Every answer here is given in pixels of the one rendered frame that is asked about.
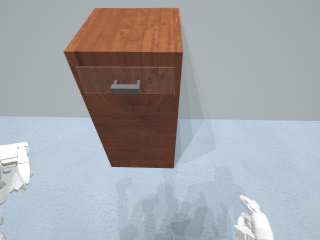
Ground robot left hand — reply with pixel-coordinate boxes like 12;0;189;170
0;142;34;205

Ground handle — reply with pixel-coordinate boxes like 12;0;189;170
110;80;140;94

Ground drawer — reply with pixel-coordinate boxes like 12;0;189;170
76;66;176;94

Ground robot right hand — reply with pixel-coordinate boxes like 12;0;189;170
234;195;274;240

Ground cabinet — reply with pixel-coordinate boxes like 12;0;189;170
63;8;183;169

